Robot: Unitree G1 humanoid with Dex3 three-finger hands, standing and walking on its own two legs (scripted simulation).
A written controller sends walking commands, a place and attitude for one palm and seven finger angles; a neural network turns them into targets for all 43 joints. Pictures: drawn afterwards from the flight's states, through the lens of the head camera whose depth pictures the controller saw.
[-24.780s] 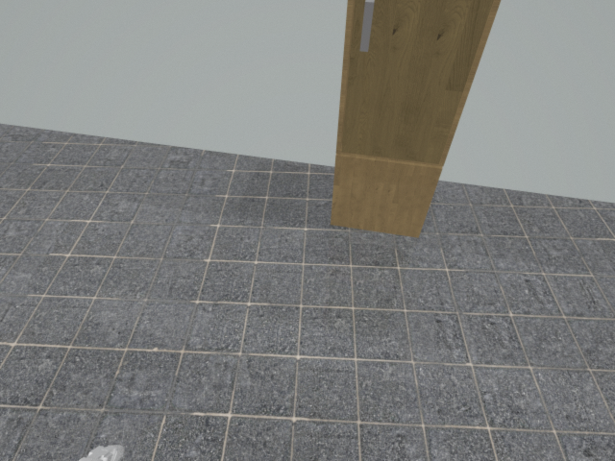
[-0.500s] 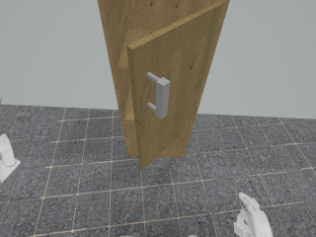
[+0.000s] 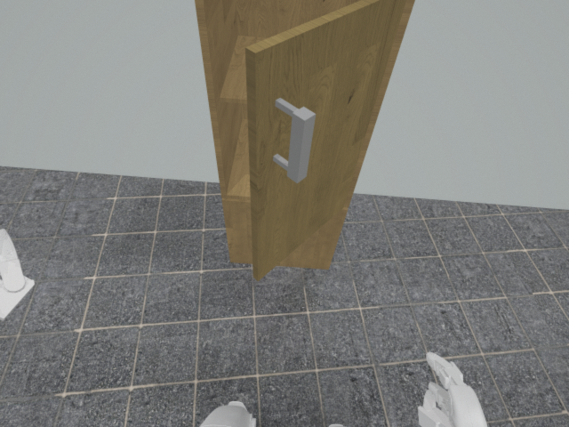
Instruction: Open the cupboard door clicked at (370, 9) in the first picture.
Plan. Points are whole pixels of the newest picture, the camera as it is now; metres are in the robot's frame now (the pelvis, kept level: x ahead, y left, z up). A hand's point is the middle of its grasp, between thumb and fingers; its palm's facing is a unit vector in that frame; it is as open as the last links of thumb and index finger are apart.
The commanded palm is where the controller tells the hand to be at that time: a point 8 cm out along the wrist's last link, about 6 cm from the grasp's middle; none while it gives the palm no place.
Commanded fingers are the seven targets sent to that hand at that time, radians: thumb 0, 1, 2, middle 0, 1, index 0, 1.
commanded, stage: step back with the hand held close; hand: left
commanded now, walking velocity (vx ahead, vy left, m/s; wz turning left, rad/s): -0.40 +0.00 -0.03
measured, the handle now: (290, 141) +0.50 +0.03 +0.12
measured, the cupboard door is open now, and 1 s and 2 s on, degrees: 49 49 49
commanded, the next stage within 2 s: stop stepping back and stand still in 0.18 s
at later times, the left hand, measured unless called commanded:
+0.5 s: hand out of the picture +0.09 +0.24 +0.19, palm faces +0.34 -0.81 -0.48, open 7.4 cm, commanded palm +0.03 +0.29 +0.20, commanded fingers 0.00 0.90 0.90 -0.20 -0.30 -0.20 -0.30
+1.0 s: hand out of the picture +0.04 +0.24 +0.19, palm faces +0.36 -0.80 -0.47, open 7.4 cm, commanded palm +0.00 +0.28 +0.20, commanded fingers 0.00 0.90 0.90 -0.20 -0.30 -0.20 -0.30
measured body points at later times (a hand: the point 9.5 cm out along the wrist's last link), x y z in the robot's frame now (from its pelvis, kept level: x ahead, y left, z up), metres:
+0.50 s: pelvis -0.13 +0.00 +0.01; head -0.10 +0.02 +0.46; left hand +0.06 +0.29 +0.21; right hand +0.06 -0.21 -0.05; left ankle +0.03 +0.10 -0.71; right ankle -0.23 -0.10 -0.73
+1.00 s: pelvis -0.16 -0.01 +0.02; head -0.18 +0.00 +0.47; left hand +0.02 +0.28 +0.21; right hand -0.06 -0.26 -0.08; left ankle -0.13 +0.11 -0.69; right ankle -0.21 -0.09 -0.72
